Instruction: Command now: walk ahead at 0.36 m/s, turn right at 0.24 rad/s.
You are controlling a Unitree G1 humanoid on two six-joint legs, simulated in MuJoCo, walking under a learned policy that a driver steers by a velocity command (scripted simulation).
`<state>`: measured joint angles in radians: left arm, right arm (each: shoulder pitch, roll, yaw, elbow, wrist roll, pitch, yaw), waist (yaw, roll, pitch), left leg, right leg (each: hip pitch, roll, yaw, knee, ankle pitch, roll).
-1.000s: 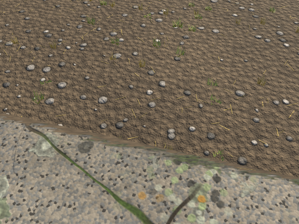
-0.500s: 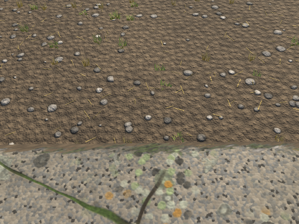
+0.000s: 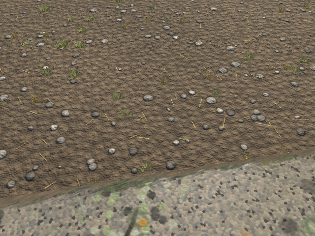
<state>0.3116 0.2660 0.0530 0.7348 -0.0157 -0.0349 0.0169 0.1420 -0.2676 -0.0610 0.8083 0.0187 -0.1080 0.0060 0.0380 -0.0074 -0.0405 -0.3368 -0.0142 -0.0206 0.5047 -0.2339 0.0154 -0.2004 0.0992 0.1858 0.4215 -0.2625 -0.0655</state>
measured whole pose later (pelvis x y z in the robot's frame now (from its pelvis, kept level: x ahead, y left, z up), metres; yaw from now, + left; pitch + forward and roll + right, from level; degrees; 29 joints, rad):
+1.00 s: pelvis +0.52 +0.01 -0.02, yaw +11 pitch +2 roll -2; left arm 0.47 0.17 -0.01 1.02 0.09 -0.11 -0.02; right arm 0.04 -0.20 -0.02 0.80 -0.05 -0.06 0.09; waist 0.06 0.01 -0.01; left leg -0.58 0.04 0.01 0.62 -0.06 0.11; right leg 0.18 -0.01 -0.28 0.19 -0.38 0.03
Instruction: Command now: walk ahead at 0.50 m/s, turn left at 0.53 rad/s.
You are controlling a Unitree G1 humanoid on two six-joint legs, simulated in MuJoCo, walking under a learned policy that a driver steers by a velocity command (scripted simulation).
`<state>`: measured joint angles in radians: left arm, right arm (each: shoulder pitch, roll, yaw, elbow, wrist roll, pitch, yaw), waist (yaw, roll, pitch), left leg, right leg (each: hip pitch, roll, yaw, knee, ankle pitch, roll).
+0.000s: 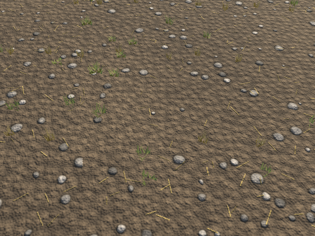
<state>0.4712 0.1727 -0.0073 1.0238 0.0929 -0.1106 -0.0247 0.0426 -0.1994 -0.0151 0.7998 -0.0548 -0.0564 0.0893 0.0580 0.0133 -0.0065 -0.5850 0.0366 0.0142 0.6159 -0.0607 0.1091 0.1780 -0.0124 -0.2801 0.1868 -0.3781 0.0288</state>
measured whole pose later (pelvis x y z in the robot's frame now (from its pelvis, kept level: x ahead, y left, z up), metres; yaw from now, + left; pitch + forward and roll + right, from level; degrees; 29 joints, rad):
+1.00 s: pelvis +0.63 +0.03 -0.12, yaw -6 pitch +4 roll -2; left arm 0.40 0.25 0.07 0.86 -0.04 -0.04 0.03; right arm -0.03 -0.24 -0.03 0.67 0.00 -0.12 -0.01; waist 0.09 0.03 -0.03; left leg -0.55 0.00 -0.09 0.50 0.02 -0.02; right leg -0.15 0.13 0.19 0.46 -0.36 -0.06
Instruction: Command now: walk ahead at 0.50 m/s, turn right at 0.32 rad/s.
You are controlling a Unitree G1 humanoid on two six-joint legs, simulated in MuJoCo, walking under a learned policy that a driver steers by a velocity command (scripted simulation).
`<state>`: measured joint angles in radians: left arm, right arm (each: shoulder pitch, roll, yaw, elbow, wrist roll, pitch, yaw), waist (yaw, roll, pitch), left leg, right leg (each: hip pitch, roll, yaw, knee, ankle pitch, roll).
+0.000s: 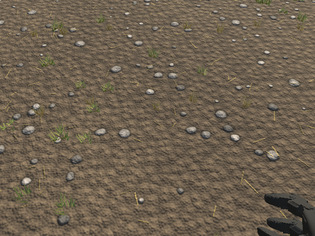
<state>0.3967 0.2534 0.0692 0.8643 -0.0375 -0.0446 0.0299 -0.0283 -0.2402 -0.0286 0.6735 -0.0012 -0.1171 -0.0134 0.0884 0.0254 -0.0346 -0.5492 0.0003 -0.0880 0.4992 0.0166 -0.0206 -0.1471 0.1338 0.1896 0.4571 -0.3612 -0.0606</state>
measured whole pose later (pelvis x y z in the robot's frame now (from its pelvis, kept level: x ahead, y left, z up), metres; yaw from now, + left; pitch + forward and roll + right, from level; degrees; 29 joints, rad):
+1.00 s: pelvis +0.32 -0.01 +0.00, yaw -2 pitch +0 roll -1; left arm 0.18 0.21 0.04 0.93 0.01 -0.01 0.02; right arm 0.24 -0.21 -0.05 0.93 -0.01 -0.02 -0.04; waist 0.01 -0.01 0.02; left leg -0.25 0.03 -0.02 0.55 -0.30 -0.03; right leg -0.31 0.02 -0.01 0.50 -0.19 -0.01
